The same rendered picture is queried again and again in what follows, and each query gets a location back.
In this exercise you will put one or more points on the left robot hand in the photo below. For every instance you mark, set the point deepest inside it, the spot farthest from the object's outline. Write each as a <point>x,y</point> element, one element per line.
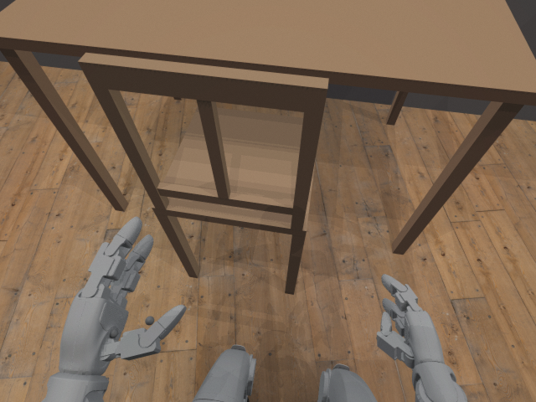
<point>86,346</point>

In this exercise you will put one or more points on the robot thigh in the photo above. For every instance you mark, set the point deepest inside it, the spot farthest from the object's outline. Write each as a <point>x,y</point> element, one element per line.
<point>230,379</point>
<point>341,385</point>

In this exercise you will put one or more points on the right robot thigh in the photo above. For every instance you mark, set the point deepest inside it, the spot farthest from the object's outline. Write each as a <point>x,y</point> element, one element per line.
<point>341,385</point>

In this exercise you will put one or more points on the table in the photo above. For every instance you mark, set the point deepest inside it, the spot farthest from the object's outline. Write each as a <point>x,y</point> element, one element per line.
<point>472,49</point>

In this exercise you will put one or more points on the robot right forearm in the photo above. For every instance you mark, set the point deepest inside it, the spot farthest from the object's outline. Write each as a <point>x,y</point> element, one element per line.
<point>436,382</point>

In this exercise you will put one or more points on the robot left forearm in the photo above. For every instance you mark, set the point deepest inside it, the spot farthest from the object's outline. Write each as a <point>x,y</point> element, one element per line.
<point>65,387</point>

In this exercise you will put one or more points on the left robot thigh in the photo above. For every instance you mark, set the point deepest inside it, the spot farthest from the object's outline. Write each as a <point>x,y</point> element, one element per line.
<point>230,379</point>

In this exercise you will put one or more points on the chair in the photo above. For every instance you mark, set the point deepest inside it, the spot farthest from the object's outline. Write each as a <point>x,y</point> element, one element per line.
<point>240,168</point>

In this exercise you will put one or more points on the right robot hand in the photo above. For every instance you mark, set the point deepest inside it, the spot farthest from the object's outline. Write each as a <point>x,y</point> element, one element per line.
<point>412,323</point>

